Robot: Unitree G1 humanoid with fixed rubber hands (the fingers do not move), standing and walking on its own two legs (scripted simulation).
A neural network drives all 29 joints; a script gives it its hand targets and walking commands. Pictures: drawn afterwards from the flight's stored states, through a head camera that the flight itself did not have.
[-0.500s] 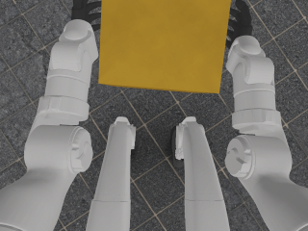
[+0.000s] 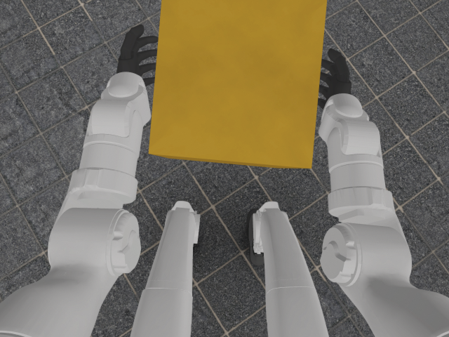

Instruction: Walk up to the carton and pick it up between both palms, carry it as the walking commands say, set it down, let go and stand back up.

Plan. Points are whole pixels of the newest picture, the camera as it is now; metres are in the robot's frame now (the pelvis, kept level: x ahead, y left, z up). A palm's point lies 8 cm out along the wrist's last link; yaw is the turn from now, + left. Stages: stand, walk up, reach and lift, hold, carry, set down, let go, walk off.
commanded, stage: reach and lift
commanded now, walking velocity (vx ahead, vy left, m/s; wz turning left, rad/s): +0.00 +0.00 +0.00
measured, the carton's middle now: (233, 92) +0.50 -0.01 -0.10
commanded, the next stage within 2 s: none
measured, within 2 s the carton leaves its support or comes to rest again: neither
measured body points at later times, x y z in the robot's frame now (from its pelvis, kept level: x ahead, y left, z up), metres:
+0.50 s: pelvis +0.09 -0.01 +0.08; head +0.15 -0.01 +0.52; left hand +0.48 +0.14 +0.08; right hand +0.45 -0.19 +0.06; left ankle +0.15 +0.14 -0.62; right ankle +0.15 -0.13 -0.62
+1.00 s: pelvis +0.12 +0.00 +0.12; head +0.11 +0.00 +0.57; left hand +0.46 +0.16 +0.14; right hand +0.44 -0.17 +0.13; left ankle +0.15 +0.14 -0.62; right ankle +0.15 -0.13 -0.62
